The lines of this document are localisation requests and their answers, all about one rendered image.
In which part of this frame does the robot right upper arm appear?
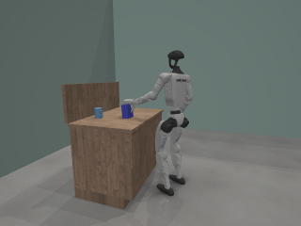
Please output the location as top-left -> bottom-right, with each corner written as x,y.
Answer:
185,74 -> 193,102

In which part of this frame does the left robot forearm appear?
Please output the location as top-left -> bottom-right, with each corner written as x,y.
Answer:
132,91 -> 152,105

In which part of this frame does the sponge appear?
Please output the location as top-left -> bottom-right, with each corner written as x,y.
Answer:
121,104 -> 134,119

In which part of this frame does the table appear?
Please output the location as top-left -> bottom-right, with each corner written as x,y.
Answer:
61,82 -> 164,210

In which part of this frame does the humanoid robot head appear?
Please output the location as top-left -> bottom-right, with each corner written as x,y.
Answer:
167,50 -> 184,74

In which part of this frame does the robot left hand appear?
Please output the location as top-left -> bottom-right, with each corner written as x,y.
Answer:
119,99 -> 135,113

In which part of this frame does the robot left upper arm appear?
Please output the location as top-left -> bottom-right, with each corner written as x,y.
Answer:
150,73 -> 172,101

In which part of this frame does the right robot forearm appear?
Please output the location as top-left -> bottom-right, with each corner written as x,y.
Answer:
180,100 -> 192,113

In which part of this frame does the robot left shin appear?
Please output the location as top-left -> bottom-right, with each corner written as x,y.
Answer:
155,152 -> 170,189

